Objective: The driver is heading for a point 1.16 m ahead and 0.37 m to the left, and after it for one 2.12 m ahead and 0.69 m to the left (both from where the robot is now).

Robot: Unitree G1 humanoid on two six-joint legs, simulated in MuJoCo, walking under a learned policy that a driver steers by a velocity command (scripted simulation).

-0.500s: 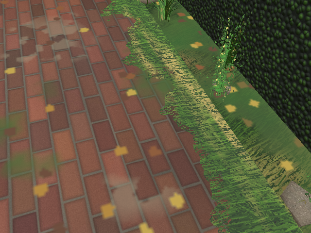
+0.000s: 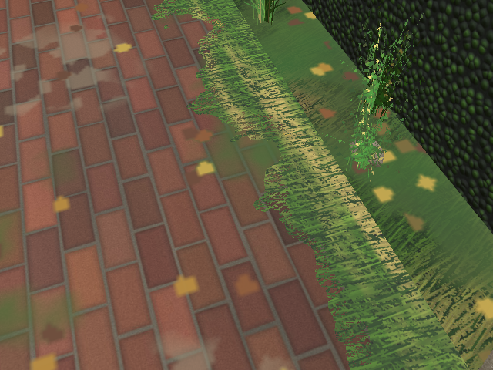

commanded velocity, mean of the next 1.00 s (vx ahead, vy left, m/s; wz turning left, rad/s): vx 0.49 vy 0.00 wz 0.09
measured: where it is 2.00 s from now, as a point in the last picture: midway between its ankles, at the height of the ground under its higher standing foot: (212, 225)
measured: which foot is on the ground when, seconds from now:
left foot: up 0.00-0.42, down 0.44-0.98, up 1.00-1.00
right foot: down 0.00-0.44, up 0.46-0.96, down 0.98-1.00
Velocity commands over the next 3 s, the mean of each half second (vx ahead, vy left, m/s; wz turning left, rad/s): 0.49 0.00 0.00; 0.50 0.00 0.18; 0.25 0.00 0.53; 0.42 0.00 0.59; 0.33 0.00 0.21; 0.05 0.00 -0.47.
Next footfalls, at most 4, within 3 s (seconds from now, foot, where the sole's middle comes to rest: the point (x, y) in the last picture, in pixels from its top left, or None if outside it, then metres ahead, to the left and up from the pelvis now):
0.44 left None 0.44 0.15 -0.76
0.98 right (281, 270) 0.74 -0.08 -0.76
1.46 left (192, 265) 0.76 0.18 -0.76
1.92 right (218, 181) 1.09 0.11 -0.76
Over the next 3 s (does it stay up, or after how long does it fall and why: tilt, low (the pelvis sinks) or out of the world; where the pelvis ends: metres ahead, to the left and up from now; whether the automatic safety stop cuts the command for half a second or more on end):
stays up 1.12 0.31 0.02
